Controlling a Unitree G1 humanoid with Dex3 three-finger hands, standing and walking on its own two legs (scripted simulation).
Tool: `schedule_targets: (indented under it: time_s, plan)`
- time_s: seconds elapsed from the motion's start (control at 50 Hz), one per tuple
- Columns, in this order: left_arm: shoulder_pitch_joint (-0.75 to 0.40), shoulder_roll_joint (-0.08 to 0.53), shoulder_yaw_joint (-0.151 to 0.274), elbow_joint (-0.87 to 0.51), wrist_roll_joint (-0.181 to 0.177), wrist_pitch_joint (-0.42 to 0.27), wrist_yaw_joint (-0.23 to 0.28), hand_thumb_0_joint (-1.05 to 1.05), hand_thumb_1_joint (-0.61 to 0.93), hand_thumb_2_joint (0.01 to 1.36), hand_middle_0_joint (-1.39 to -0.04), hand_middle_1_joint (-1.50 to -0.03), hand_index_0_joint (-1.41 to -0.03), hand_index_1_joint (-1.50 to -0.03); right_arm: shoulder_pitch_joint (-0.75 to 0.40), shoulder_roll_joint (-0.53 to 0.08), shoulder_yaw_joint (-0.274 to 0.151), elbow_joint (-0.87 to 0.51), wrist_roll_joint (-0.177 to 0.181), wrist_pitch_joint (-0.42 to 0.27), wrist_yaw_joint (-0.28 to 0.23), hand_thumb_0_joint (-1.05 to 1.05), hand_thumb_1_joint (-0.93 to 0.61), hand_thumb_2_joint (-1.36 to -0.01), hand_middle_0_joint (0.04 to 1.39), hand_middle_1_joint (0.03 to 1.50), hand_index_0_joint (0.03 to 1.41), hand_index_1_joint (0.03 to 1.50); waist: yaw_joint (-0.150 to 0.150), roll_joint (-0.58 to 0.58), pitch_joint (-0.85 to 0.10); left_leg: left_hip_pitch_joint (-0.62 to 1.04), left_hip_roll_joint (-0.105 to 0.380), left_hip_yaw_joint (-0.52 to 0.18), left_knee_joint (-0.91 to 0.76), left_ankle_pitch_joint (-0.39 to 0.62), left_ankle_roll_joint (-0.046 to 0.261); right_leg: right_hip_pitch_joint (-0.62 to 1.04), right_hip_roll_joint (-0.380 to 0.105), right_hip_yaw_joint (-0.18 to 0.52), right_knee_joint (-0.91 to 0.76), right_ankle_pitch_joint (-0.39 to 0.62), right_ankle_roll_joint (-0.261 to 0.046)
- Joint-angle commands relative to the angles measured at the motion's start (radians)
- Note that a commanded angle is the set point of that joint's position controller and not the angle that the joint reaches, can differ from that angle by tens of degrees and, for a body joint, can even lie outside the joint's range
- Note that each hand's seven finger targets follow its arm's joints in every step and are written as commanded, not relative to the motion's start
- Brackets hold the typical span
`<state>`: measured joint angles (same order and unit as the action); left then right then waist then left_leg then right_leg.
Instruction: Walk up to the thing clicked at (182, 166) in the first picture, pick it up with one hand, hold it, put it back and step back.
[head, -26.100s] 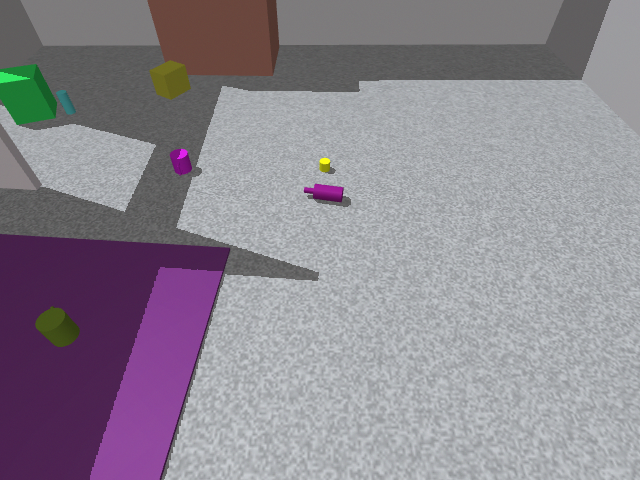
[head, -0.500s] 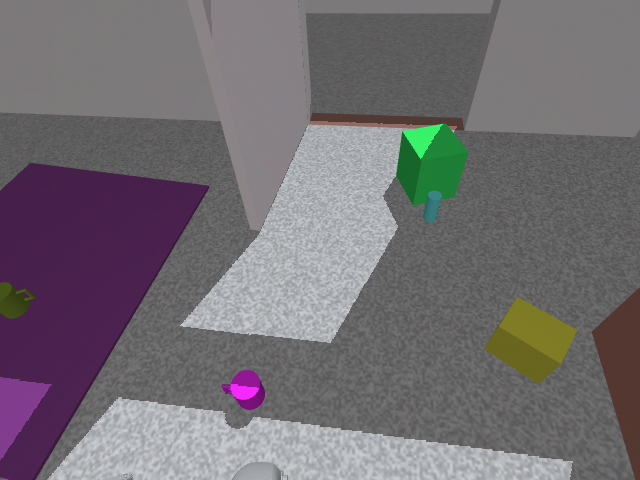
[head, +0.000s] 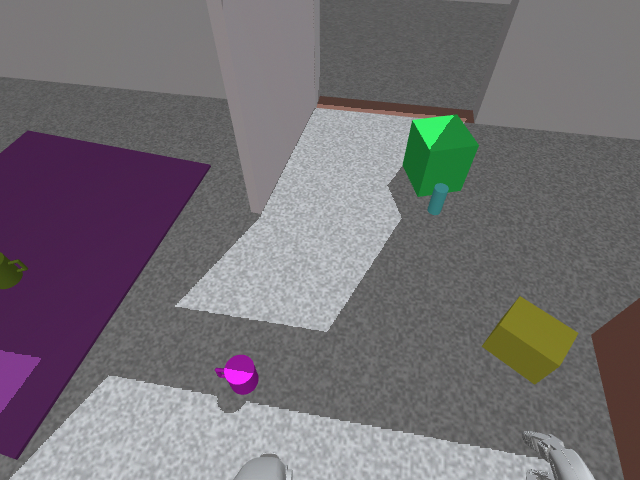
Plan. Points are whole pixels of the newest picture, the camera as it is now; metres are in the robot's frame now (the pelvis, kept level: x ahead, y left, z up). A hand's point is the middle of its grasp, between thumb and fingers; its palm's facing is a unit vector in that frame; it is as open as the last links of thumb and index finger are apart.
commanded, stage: walk up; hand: left
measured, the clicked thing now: (236, 374) +0.48 +0.27 -0.70
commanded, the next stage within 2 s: none
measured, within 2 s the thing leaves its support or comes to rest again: neither
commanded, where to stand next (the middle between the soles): +0.09 +0.01 m, yaw +0 degrees
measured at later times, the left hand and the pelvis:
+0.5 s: hand out of the picture +0.07 +0.27 -0.13, palm faces -0.02 -0.93 -0.36, open 7.4 cm; pelvis -0.01 +0.01 +0.02, yaw +1 degrees
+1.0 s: hand out of the picture +0.09 +0.27 -0.12, palm faces +0.02 -0.93 -0.38, open 7.4 cm; pelvis +0.01 +0.00 +0.02, yaw +2 degrees
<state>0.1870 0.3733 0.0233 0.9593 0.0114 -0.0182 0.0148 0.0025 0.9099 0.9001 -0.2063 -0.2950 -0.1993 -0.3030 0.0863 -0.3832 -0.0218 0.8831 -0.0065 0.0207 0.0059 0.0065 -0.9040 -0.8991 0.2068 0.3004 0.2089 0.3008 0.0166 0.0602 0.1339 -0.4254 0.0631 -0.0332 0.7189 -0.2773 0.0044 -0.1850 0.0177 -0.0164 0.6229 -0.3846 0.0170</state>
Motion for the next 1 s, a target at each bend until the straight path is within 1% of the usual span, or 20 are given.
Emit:
schedule_targets:
  time_s: [0.0,0.02,0.04,0.06,0.08,0.1,0.12,0.14,0.16,0.2,0.22,0.28,0.32,0.42,0.52,0.64,0.68,0.74,0.94,0.98]
  plan:
    - [-0.094,0.334,0.081,-0.081,0.014,-0.037,0.021,0.0,0.9,0.9,-0.2,-0.3,-0.2,-0.3,0.022,-0.212,-0.075,-0.037,-0.008,0.0,-0.002,0.0,-0.9,-0.9,0.2,0.3,0.2,0.3,-0.047,-0.174,-0.066,0.139,0.006,-0.05,0.117,-0.185,0.013,-0.226,-0.378,0.377,-0.245,0.278,-0.25]
    - [-0.103,0.302,0.071,-0.081,0.011,-0.04,0.019,0.0,0.9,0.9,-0.2,-0.3,-0.2,-0.3,0.007,-0.211,-0.073,-0.029,-0.001,-0.004,0.007,0.0,-0.9,-0.9,0.2,0.3,0.2,0.3,-0.047,-0.151,-0.045,0.14,-0.012,-0.032,0.053,-0.154,0.022,-0.209,-0.305,0.253,-0.218,0.308,-0.204]
    - [-0.11,0.281,0.063,-0.073,0.013,-0.046,0.018,0.0,0.9,0.9,-0.2,-0.3,-0.2,-0.3,0.008,-0.181,-0.067,-0.02,0.005,-0.011,0.012,0.0,-0.9,-0.9,0.2,0.3,0.2,0.3,-0.058,-0.179,-0.056,0.146,-0.018,-0.014,-0.032,-0.069,0.029,-0.157,-0.252,0.182,-0.186,0.352,-0.158]
    - [-0.111,0.277,0.063,-0.065,0.014,-0.047,0.017,0.0,0.9,0.9,-0.2,-0.3,-0.2,-0.3,0.025,-0.17,-0.066,-0.008,0.006,-0.018,0.015,0.0,-0.9,-0.9,0.2,0.3,0.2,0.3,-0.064,-0.196,-0.075,0.21,-0.018,-0.001,-0.119,0.09,0.033,-0.166,-0.222,0.149,-0.168,0.334,-0.118]
    - [-0.092,0.261,0.057,-0.065,0.01,-0.047,0.014,0.0,0.9,0.9,-0.2,-0.3,-0.2,-0.3,0.034,-0.183,-0.069,0.004,0.001,-0.025,0.014,0.0,-0.9,-0.9,0.2,0.3,0.2,0.3,-0.053,-0.166,-0.104,0.285,0.003,-0.024,-0.179,0.271,0.045,-0.161,-0.179,0.112,-0.119,0.358,-0.082]
    - [-0.062,0.243,0.051,-0.059,0.002,-0.046,0.011,0.0,0.9,0.9,-0.2,-0.3,-0.2,-0.3,0.037,-0.195,-0.07,0.01,-0.004,-0.031,0.011,0.0,-0.9,-0.9,0.2,0.3,0.2,0.3,-0.036,-0.132,-0.14,0.326,0.031,-0.072,-0.191,0.371,0.065,-0.149,-0.141,0.086,-0.079,0.346,-0.056]
    - [-0.036,0.226,0.044,-0.062,-0.001,-0.042,0.007,0.0,0.9,0.9,-0.2,-0.3,-0.2,-0.3,0.04,-0.207,-0.07,0.007,-0.012,-0.038,0.007,0.0,-0.9,-0.9,0.2,0.3,0.2,0.3,-0.026,-0.11,-0.178,0.343,0.077,-0.13,-0.216,0.358,0.092,-0.142,-0.109,0.071,-0.052,0.278,-0.043]
    - [0.018,0.209,0.041,-0.038,-0.007,-0.039,0.007,0.0,0.9,0.9,-0.2,-0.3,-0.2,-0.3,-0.011,-0.225,-0.065,0.009,-0.003,-0.043,0.009,0.0,-0.9,-0.9,0.2,0.3,0.2,0.3,0.013,-0.074,-0.188,0.295,0.113,-0.173,-0.221,0.271,0.121,-0.105,-0.082,0.048,-0.08,0.161,-0.037]
    - [0.027,0.214,0.039,-0.011,-0.002,-0.04,0.011,0.0,0.9,0.9,-0.2,-0.3,-0.2,-0.3,-0.04,-0.217,-0.065,0.014,0.002,-0.041,0.014,0.0,-0.9,-0.9,0.2,0.3,0.2,0.3,0.022,-0.077,-0.183,0.228,0.107,-0.175,-0.227,0.195,0.109,-0.04,-0.094,0.054,-0.135,0.094,-0.043]
    - [-0.043,0.246,0.045,-0.008,0.006,-0.043,0.006,0.0,0.9,0.9,-0.2,-0.3,-0.2,-0.3,-0.039,-0.19,-0.054,0.034,0.002,-0.031,0.018,0.0,-0.9,-0.9,0.2,0.3,0.2,0.3,-0.008,-0.107,-0.153,0.184,0.027,-0.092,-0.242,0.097,0.052,-0.026,-0.138,0.126,-0.21,0.054,-0.065]
    - [-0.057,0.255,0.046,-0.012,0.006,-0.043,0.004,0.0,0.9,0.9,-0.2,-0.3,-0.2,-0.3,-0.024,-0.197,-0.053,0.047,0.0,-0.029,0.018,0.0,-0.9,-0.9,0.2,0.3,0.2,0.3,-0.02,-0.088,-0.144,0.192,0.013,-0.08,-0.254,0.043,0.04,-0.044,-0.151,0.139,-0.215,0.024,-0.076]
    - [-0.073,0.235,0.033,-0.005,0.002,-0.035,-0.002,0.0,0.9,0.9,-0.2,-0.3,-0.2,-0.3,-0.036,-0.212,-0.052,0.077,-0.007,-0.029,0.021,0.0,-0.9,-0.9,0.2,0.3,0.2,0.3,-0.015,-0.024,-0.106,0.171,0.038,-0.14,-0.355,-0.143,0.046,-0.071,-0.116,0.088,-0.22,-0.067,-0.069]
    - [-0.061,0.225,0.031,0.015,0.001,-0.035,-0.005,0.0,0.9,0.9,-0.2,-0.3,-0.2,-0.3,-0.045,-0.205,-0.046,0.084,-0.007,-0.03,0.025,0.0,-0.9,-0.9,0.2,0.3,0.2,0.3,-0.004,-0.009,-0.087,0.132,0.05,-0.162,-0.394,-0.177,0.047,-0.034,-0.1,0.072,-0.24,-0.053,-0.063]
    - [-0.066,0.23,0.035,0.038,0.005,-0.037,-0.006,0.0,0.9,0.9,-0.2,-0.3,-0.2,-0.3,-0.027,-0.199,-0.041,0.116,-0.008,-0.036,0.022,0.0,-0.9,-0.9,0.2,0.3,0.2,0.3,-0.007,0.004,-0.11,0.14,0.043,-0.149,-0.415,-0.138,0.03,0.027,-0.108,0.069,-0.268,0.018,-0.062]
    - [-0.091,0.226,0.033,0.057,0.003,-0.042,-0.004,0.0,0.9,0.9,-0.2,-0.3,-0.2,-0.3,-0.013,-0.19,-0.036,0.137,-0.003,-0.04,0.017,0.0,-0.9,-0.9,0.2,0.3,0.2,0.3,-0.015,-0.015,-0.15,0.192,0.033,-0.114,-0.381,0.05,0.023,0.064,-0.128,0.071,-0.29,0.156,-0.054]
    - [-0.106,0.226,0.031,0.081,0.0,-0.042,0.001,0.0,0.9,0.9,-0.2,-0.3,-0.2,-0.3,-0.011,-0.18,-0.037,0.156,0.003,-0.036,0.011,0.0,-0.9,-0.9,0.2,0.3,0.2,0.3,-0.021,-0.045,-0.154,0.256,0.029,-0.084,-0.338,0.236,0.022,0.056,-0.144,0.066,-0.318,0.243,-0.045]
    - [-0.1,0.225,0.032,0.086,-0.002,-0.042,0.004,0.0,0.9,0.9,-0.2,-0.3,-0.2,-0.3,-0.01,-0.179,-0.04,0.163,0.002,-0.035,0.008,0.0,-0.9,-0.9,0.2,0.3,0.2,0.3,-0.02,-0.059,-0.184,0.294,0.03,-0.07,-0.311,0.331,0.026,0.07,-0.149,0.06,-0.312,0.329,-0.045]
    - [-0.107,0.221,0.033,0.093,-0.004,-0.04,0.007,0.0,0.9,0.9,-0.2,-0.3,-0.2,-0.3,-0.013,-0.171,-0.038,0.163,0.005,-0.031,0.006,0.0,-0.9,-0.9,0.2,0.3,0.2,0.3,-0.018,-0.071,-0.197,0.307,0.032,-0.063,-0.298,0.388,0.028,0.095,-0.149,0.043,-0.3,0.397,-0.039]
    - [-0.144,0.217,0.028,0.094,0.004,-0.03,0.005,0.0,0.9,0.9,-0.2,-0.3,-0.2,-0.3,-0.05,-0.184,-0.043,0.173,-0.002,-0.021,0.006,0.0,-0.9,-0.9,0.2,0.3,0.2,0.3,-0.023,-0.048,-0.139,0.289,0.028,-0.073,-0.36,0.254,0.021,0.06,-0.146,0.044,-0.336,0.249,-0.038]
    - [-0.132,0.216,0.029,0.098,0.005,-0.029,0.004,0.0,0.9,0.9,-0.2,-0.3,-0.2,-0.3,-0.054,-0.186,-0.041,0.172,-0.003,-0.025,0.005,0.0,-0.9,-0.9,0.2,0.3,0.2,0.3,-0.016,-0.041,-0.16,0.298,0.038,-0.082,-0.366,0.283,0.028,0.08,-0.139,0.03,-0.324,0.269,-0.034]
